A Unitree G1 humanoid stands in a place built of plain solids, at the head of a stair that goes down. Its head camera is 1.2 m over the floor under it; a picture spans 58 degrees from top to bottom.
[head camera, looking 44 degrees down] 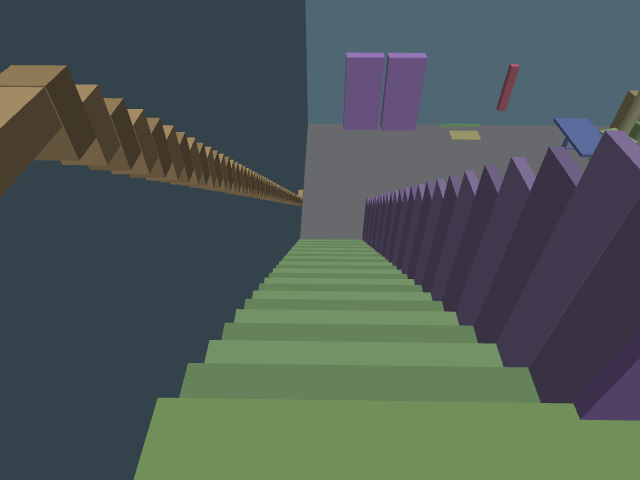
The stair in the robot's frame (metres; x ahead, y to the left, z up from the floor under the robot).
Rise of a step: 0.18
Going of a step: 0.21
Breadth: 1.20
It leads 1 degrees to the right of straight ahead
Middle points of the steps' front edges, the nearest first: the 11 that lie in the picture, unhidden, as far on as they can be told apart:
0.58 -0.13 0.00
0.79 -0.13 -0.18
1.01 -0.13 -0.36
1.22 -0.14 -0.54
1.43 -0.14 -0.72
1.65 -0.14 -0.90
1.86 -0.15 -1.08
2.08 -0.15 -1.26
2.29 -0.15 -1.44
2.50 -0.16 -1.62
2.72 -0.16 -1.80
